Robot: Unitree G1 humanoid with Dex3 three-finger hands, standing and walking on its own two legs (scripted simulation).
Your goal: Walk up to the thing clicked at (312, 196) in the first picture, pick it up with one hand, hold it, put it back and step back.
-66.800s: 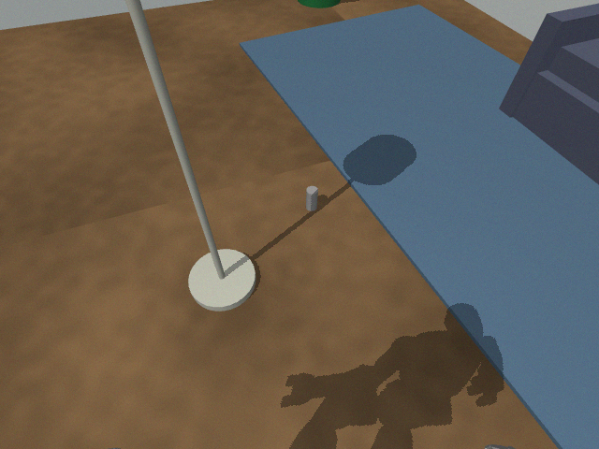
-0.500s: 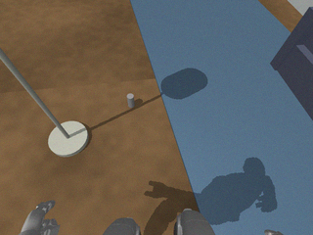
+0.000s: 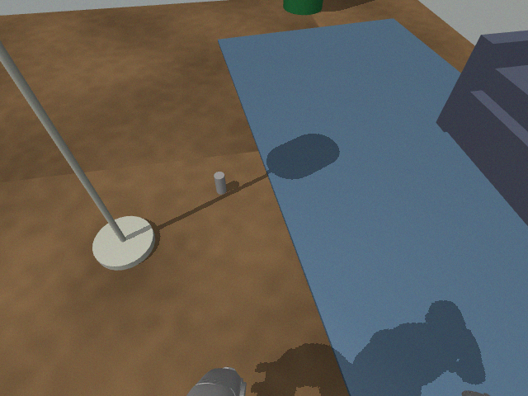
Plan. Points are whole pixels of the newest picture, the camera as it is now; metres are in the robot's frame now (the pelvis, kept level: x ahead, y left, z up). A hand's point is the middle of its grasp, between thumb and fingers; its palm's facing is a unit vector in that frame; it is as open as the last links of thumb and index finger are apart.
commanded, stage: step back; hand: left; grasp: from above
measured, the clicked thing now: (220, 183) +1.09 +0.26 -0.70
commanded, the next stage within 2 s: stand in 0.88 s
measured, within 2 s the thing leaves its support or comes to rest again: neither
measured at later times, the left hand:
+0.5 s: hand out of the picture +0.09 +0.27 -0.14, palm faces +0.08 -0.93 -0.37, open 7.4 cm
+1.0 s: hand out of the picture +0.11 +0.26 -0.13, palm faces +0.06 -0.94 -0.34, open 7.4 cm
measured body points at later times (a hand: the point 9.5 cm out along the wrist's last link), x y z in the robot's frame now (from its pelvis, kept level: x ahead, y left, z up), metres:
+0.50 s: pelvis +0.02 +0.00 +0.01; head +0.03 +0.00 +0.46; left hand +0.08 +0.32 -0.11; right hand +0.11 -0.31 -0.12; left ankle +0.04 +0.12 -0.72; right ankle +0.00 -0.13 -0.72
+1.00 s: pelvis +0.03 +0.00 +0.02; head +0.04 +0.00 +0.47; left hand +0.11 +0.31 -0.11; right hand +0.16 -0.28 -0.10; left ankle +0.04 +0.12 -0.72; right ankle +0.00 -0.14 -0.72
